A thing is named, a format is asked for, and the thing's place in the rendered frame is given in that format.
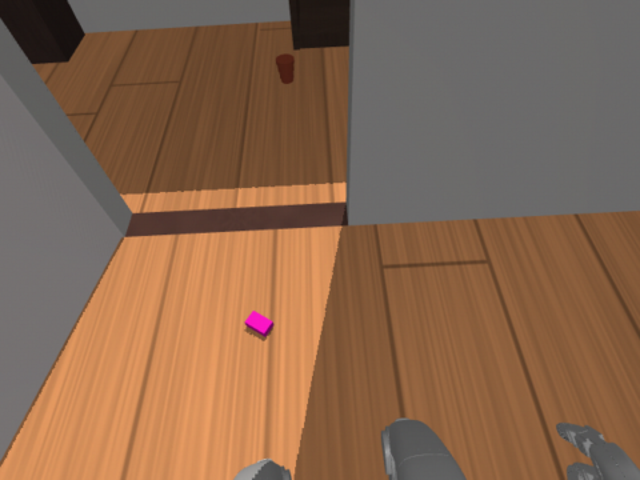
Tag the bookshelf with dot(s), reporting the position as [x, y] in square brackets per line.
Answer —
[319, 23]

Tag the right robot hand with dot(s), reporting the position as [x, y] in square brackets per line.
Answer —
[609, 460]

